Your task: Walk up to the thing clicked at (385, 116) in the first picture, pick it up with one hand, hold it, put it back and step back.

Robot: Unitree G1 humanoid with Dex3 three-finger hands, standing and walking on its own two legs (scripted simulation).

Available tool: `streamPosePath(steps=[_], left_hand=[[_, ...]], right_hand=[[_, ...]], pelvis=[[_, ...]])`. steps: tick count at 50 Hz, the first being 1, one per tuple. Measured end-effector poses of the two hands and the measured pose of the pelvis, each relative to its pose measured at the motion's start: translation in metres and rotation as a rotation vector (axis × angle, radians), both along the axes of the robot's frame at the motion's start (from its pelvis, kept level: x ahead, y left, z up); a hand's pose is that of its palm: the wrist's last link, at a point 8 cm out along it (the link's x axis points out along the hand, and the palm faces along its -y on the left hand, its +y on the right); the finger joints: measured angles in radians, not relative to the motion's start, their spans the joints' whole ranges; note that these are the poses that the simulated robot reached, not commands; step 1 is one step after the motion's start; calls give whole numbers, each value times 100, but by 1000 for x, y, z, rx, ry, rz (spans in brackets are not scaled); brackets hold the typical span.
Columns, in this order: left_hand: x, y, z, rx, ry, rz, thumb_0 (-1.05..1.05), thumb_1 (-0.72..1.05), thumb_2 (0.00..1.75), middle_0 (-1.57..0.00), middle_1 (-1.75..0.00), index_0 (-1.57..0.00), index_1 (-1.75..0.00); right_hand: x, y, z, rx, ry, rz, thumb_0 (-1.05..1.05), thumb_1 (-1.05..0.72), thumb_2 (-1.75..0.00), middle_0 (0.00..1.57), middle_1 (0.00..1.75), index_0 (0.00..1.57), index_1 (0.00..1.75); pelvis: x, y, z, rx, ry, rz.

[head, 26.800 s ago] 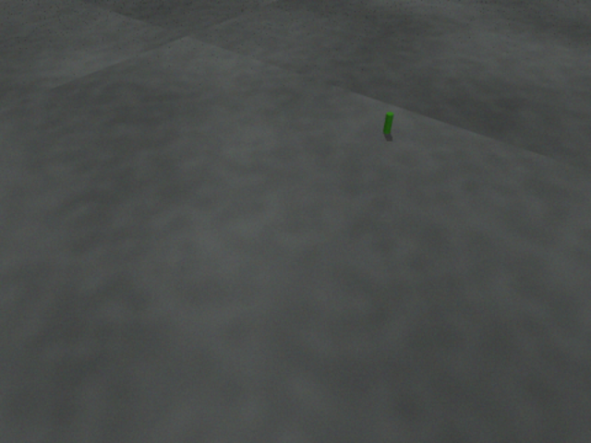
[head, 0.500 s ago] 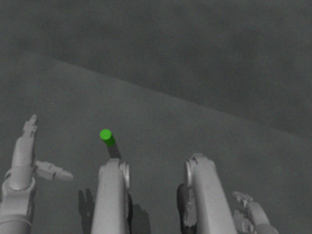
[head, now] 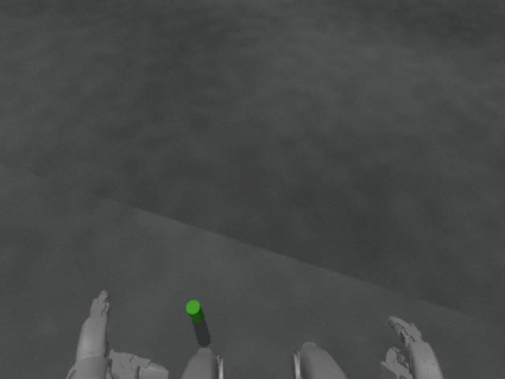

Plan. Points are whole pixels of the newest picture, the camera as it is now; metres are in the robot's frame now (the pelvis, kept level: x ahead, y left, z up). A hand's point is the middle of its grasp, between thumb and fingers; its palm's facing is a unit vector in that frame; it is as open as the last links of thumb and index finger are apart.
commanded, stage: home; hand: left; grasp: from the side
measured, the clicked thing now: (195, 311) +0.39 +0.18 -0.60
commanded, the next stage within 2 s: stand in 1.94 s
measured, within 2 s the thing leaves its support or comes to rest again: neither
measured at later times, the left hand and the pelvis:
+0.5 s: hand (120, 358) +0.19 +0.19 +0.00, palm faces +0.13 -0.95 -0.30, open 17.5 cm; pelvis +0.03 +0.01 +0.06, yaw +1 degrees
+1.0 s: hand (129, 364) +0.18 +0.18 +0.00, palm faces +0.12 -0.95 -0.29, open 17.6 cm; pelvis +0.02 +0.00 +0.06, yaw +1 degrees
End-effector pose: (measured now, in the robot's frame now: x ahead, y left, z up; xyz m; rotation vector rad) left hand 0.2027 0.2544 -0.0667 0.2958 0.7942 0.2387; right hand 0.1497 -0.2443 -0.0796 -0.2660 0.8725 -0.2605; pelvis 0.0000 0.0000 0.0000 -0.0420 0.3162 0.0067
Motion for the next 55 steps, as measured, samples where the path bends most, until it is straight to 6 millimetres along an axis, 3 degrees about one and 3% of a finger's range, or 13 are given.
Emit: streamPosePath(steps=[9, 16, 26, 43, 55], left_hand=[[-17, -13, 71, -19, -46, -4, -1, -53, 6, -6, -6, -5, -6], [-28, -17, 97, -38, -83, 1, -1, -54, 6, -6, -6, -5, -6], [-37, -17, 95, -48, -61, 15, -1, -55, 5, -6, -6, -5, -6], [-40, -26, 96, -57, -56, 3, -1, -56, 4, -6, -6, -5, -6], [-45, -31, 96, -58, -57, 4, -1, -57, 4, -6, -5, -5, -5]], right_hand=[[9, 13, 48, 11, -95, -21, 1, -90, -90, 20, 30, 21, 30], [28, 22, 68, 23, -184, 2, 1, -90, -90, 20, 30, 21, 30], [40, 23, 78, 15, -226, 59, 1, -90, -90, 20, 30, 21, 30], [19, 10, 71, 18, -180, 36, 1, -90, -90, 20, 30, 21, 30], [16, 7, 73, 17, -203, 36, 1, -90, -90, 20, 30, 21, 30]], pelvis=[[21, 5, 41, 0, -105, 4], [28, 8, 53, 1, -154, 6], [27, 5, 57, 5, -178, 16], [22, -3, 59, 11, -194, 15], [16, -6, 60, 15, -202, 13]])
